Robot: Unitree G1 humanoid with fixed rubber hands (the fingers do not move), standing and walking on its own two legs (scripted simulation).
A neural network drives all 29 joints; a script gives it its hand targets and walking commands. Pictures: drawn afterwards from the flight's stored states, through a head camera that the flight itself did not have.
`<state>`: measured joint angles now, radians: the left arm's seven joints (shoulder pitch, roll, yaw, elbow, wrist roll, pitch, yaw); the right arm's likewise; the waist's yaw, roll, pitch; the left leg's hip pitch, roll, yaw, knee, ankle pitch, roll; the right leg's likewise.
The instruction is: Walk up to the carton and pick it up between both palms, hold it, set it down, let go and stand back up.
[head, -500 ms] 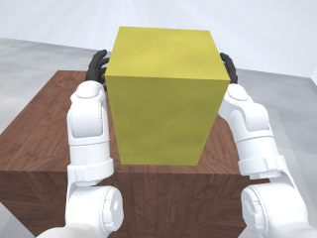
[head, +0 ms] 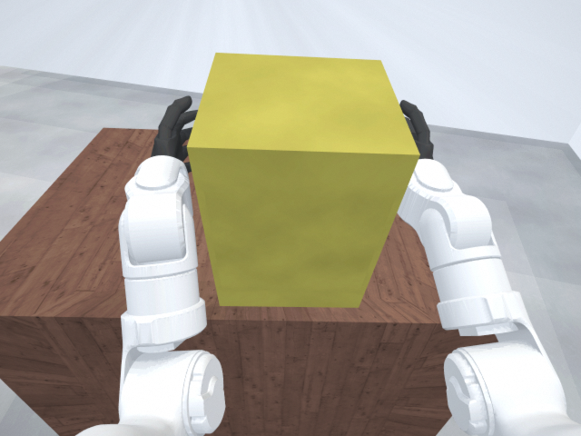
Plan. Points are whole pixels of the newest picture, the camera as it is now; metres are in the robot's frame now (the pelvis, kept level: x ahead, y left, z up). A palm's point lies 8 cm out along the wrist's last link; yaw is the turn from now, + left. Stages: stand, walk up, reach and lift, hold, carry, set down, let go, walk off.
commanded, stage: hold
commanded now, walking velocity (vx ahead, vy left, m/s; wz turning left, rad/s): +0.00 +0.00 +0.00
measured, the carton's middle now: (294, 192) +0.37 +0.01 +0.20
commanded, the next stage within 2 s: set down in 1.68 s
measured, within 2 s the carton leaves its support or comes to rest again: neither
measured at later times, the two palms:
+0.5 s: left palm (173, 161) +0.35 +0.15 +0.26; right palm (417, 163) +0.36 -0.14 +0.26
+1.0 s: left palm (172, 165) +0.35 +0.15 +0.26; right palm (415, 168) +0.36 -0.14 +0.25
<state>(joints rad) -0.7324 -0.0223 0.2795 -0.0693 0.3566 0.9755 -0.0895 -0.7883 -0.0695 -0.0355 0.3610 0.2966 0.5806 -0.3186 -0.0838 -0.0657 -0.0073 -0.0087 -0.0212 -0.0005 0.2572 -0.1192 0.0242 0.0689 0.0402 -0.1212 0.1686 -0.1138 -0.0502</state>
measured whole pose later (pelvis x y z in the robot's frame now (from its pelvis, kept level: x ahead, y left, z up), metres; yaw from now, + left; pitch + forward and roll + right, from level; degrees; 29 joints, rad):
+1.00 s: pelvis +0.00 +0.00 +0.00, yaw +0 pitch -7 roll +0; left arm -0.74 -0.02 0.28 -0.06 0.36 0.97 -0.09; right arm -0.79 -0.06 -0.04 0.36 0.28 0.58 -0.32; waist -0.09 -0.07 0.00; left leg -0.02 -0.02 0.00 0.26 -0.11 0.02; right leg 0.06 0.04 -0.12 0.18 -0.11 -0.05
